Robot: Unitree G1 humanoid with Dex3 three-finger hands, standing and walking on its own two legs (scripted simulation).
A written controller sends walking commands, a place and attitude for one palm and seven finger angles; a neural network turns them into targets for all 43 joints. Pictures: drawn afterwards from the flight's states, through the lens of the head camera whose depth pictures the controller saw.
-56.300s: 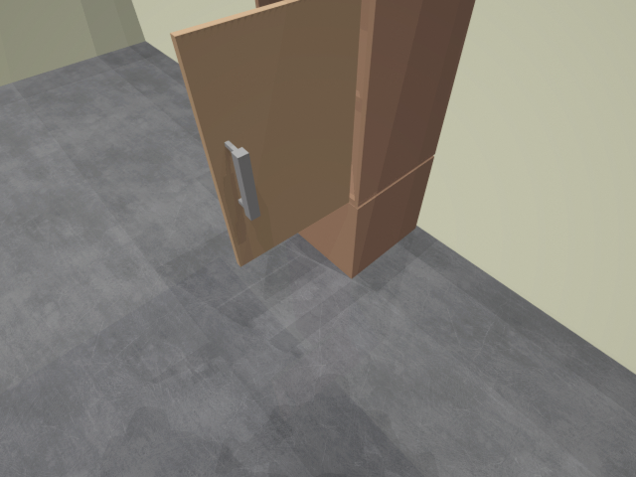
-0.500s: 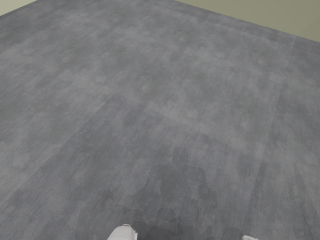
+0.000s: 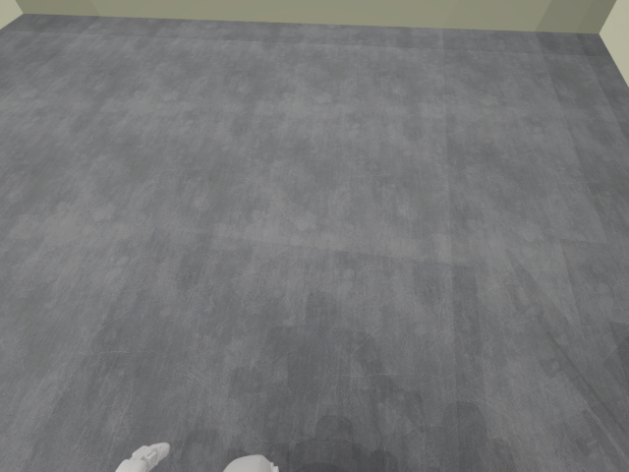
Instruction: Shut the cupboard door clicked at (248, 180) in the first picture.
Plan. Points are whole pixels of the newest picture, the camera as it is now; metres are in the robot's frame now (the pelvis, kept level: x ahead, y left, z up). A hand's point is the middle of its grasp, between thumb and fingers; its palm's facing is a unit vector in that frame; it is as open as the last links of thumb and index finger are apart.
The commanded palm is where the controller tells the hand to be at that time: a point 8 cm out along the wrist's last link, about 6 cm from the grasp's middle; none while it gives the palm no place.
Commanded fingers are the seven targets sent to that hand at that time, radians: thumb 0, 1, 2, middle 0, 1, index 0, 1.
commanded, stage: turn to face it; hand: left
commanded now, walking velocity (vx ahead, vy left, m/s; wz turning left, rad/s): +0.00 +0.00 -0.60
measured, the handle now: out of the picture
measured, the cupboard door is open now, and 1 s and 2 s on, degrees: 30 30 30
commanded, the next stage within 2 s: take the last steps up to it in 1.94 s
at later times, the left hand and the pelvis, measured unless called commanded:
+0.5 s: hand (188, 451) +0.16 +0.21 -0.15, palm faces -0.25 -0.95 -0.20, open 7.4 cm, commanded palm none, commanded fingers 0.00 0.90 0.90 -0.20 -0.30 -0.20 -0.30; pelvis +0.02 +0.03 +0.02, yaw -18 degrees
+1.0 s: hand (262, 424) +0.20 +0.10 -0.15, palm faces -0.55 -0.80 -0.22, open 7.4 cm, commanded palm none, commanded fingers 0.00 0.90 0.90 -0.20 -0.30 -0.20 -0.30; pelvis +0.03 -0.02 +0.01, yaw -35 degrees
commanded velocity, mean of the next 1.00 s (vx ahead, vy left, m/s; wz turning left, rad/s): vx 0.00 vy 0.00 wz -0.60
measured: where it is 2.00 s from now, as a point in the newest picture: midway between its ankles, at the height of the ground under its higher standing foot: outside the picture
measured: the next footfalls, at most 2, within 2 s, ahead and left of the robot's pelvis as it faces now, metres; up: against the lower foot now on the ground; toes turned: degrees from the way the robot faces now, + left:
left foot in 0.30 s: +0.08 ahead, +0.13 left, +0.00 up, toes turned -8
right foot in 0.70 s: +0.00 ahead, -0.13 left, +0.00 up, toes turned -30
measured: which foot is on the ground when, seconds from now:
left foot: up 0.00-0.28, down 0.30-0.70, up 0.72-1.00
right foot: down 0.00-0.30, up 0.32-0.68, down 0.70-1.00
